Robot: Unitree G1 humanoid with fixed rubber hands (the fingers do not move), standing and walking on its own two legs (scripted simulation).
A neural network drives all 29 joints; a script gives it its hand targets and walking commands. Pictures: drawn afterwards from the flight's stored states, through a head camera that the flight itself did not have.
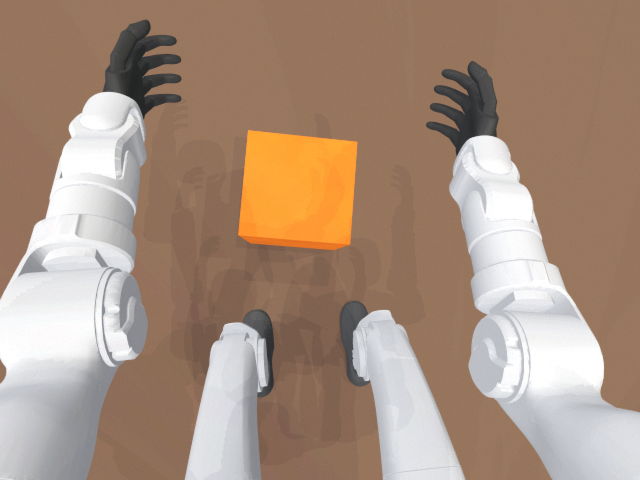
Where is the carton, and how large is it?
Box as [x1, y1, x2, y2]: [238, 130, 356, 249]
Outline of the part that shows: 248,130 238,234 252,243 335,249 349,244 356,142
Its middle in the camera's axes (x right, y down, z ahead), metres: -0.05 -0.09 +0.85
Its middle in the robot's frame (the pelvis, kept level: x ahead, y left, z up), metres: +0.49 -0.01 -0.51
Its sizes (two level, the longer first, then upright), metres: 0.210 0.200 0.250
